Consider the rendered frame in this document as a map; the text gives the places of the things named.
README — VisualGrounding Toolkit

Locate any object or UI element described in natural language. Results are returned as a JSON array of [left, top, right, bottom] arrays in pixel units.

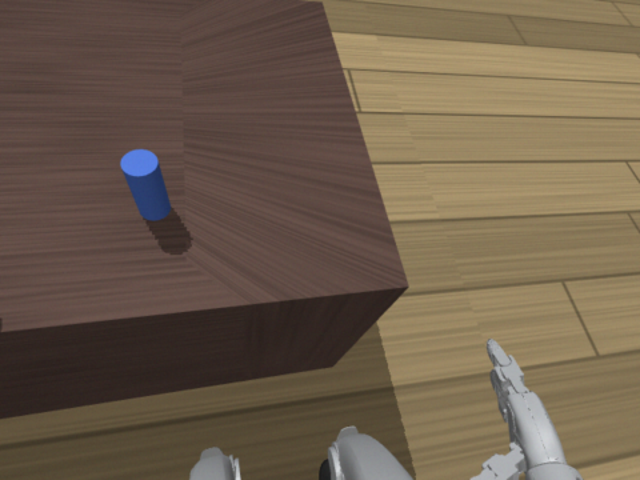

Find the right robot hand
[[470, 339, 567, 480]]

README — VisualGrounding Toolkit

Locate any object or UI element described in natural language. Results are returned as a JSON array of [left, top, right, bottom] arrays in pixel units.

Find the right robot arm
[[525, 463, 583, 480]]

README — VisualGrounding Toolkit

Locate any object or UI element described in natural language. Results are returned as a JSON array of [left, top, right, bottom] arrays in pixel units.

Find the can
[[120, 149, 171, 221]]

